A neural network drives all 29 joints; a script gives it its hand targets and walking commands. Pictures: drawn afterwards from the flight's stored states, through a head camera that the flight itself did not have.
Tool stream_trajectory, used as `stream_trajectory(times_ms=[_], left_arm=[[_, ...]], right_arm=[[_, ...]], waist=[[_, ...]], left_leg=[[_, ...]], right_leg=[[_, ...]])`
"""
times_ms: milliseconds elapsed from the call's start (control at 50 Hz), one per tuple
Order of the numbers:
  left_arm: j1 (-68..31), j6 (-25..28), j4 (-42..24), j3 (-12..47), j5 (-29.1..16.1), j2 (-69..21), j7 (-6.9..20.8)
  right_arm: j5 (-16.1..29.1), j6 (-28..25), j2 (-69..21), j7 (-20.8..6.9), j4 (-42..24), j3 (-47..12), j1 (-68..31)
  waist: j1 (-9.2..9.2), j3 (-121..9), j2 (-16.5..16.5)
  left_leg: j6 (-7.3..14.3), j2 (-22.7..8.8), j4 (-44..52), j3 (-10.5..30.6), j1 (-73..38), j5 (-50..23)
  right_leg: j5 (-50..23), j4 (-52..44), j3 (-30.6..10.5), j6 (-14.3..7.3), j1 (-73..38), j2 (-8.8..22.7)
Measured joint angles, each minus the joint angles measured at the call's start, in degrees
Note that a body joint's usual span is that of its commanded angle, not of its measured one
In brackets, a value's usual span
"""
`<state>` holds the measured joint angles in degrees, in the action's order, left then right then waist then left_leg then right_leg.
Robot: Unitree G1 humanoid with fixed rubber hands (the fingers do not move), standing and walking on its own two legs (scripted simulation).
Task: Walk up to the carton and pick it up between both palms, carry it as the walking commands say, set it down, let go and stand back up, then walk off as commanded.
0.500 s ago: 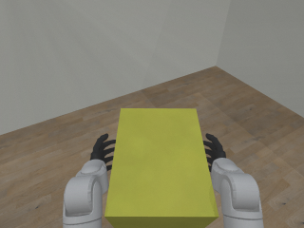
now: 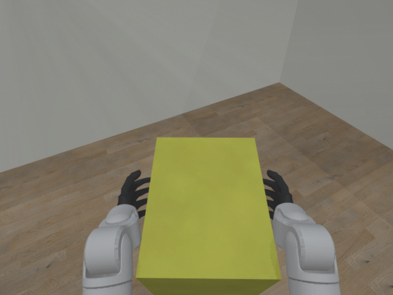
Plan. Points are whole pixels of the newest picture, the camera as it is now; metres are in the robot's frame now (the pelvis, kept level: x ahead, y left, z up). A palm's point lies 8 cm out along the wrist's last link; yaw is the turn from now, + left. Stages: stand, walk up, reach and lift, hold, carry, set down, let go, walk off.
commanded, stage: carry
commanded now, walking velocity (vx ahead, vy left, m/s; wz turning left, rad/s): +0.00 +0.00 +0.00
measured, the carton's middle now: (204, 224) +0.28 +0.00 +0.02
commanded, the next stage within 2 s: none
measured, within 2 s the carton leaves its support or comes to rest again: neither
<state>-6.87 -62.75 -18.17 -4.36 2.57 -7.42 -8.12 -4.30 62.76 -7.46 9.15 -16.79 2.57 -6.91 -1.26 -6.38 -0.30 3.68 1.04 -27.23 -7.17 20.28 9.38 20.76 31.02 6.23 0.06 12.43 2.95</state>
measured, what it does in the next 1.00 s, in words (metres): stands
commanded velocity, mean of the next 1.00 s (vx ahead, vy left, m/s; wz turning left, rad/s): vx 0.00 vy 0.00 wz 0.00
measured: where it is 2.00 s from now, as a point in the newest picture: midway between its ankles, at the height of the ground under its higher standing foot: outside the picture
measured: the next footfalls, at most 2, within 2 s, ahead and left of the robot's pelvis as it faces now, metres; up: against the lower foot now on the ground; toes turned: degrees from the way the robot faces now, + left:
none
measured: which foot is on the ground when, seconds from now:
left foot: down 0.00-1.00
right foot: down 0.00-1.00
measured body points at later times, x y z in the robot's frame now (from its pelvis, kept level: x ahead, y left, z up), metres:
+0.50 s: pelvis +0.00 +0.00 +0.00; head -0.02 -0.01 +0.45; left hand +0.29 +0.14 +0.09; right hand +0.28 -0.15 +0.08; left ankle +0.05 +0.09 -0.73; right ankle -0.05 -0.11 -0.73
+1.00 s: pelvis +0.00 +0.00 +0.00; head -0.01 -0.01 +0.45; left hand +0.29 +0.14 +0.09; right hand +0.28 -0.15 +0.08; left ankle +0.05 +0.09 -0.73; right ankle -0.05 -0.11 -0.73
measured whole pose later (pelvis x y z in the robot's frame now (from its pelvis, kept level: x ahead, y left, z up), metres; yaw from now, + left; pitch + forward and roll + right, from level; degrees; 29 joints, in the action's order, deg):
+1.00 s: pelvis +0.00 +0.00 +0.00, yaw +0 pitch +3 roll +1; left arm -8.2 -64.0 -18.8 -4.7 2.4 -7.6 -8.2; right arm -4.4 64.4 -7.6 9.2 -18.2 3.1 -7.8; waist -1.3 -5.4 -0.3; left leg 3.7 1.0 -27.2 -7.2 20.4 9.7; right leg 20.8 30.6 6.2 0.1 12.4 2.9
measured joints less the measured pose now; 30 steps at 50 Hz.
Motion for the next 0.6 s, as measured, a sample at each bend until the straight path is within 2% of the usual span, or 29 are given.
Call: stream_trajectory(times_ms=[140, 340, 420, 560, 600], left_arm=[[-0.24, 0.66, 1.48, -0.2, 0.41, 0.0, 0.13], [-0.38, 0.32, 0.27, -0.2, -0.35, -0.04, 0.14], [-0.9, 0.86, 3.69, -0.67, 0.74, -0.07, 0.27], [-0.94, 1.22, -0.37, -0.37, -0.99, -0.12, 0.16], [-1.11, 0.59, -0.71, -0.35, -0.76, -0.13, 0.11]], right_arm=[[0.0, -1.0, -0.01, -0.07, 1.93, 0.19, -0.2], [0.0, 0.23, -0.03, 0.18, -0.43, 0.2, -0.24], [-0.14, -1.26, -0.06, -0.21, 4.14, 0.68, -0.75], [-0.14, 0.11, -0.1, 0.2, -1.98, 0.43, -0.76], [-0.13, 0.42, -0.1, 0.19, -2.01, 0.39, -0.75]], waist=[[0.0, -0.1, 0.0], [0.0, 0.0, 0.0], [0.0, -0.11, 0.0], [0.0, 0.37, 0.0], [0.01, 0.37, 0.0]], left_leg=[[0.0, 0.0, -0.01, 0.0, 0.02, 0.01], [0.0, 0.0, -0.01, 0.0, 0.04, 0.03], [0.0, 0.0, -0.01, 0.0, 0.04, 0.03], [0.0, 0.01, -0.01, 0.0, 0.12, 0.15], [0.0, 0.01, -0.01, 0.0, 0.12, 0.2]], right_leg=[[-0.07, -0.06, 0.0, 0.0, -0.01, 0.0], [-0.06, -0.11, 0.0, 0.0, -0.02, 0.0], [-0.06, -0.11, 0.0, 0.0, -0.01, 0.0], [-0.06, -0.32, 0.0, 0.0, -0.03, -0.01], [-0.06, -0.38, 0.0, 0.0, -0.06, -0.01]])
